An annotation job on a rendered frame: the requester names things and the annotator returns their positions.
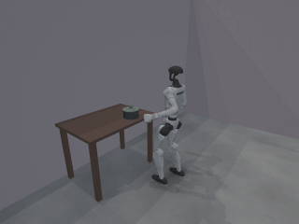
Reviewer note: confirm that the robot right upper arm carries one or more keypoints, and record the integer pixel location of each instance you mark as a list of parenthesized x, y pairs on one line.
[(184, 101)]

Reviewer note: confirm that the robot left upper arm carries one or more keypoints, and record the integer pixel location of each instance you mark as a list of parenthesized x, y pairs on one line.
[(168, 93)]

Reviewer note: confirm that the left robot hand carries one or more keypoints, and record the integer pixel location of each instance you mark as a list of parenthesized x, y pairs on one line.
[(147, 118)]

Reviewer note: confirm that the pot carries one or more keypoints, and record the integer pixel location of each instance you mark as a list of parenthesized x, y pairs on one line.
[(130, 115)]

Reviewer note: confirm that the robot left forearm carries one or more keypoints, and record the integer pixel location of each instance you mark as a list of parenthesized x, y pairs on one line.
[(164, 114)]

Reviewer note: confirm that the robot right shin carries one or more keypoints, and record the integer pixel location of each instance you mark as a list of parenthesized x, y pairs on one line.
[(176, 158)]

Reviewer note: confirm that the robot head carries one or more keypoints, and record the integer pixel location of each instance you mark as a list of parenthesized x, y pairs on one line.
[(175, 70)]

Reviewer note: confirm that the lid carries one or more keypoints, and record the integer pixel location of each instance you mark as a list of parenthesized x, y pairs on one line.
[(128, 109)]

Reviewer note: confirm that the table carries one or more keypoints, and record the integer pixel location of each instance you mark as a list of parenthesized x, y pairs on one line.
[(96, 126)]

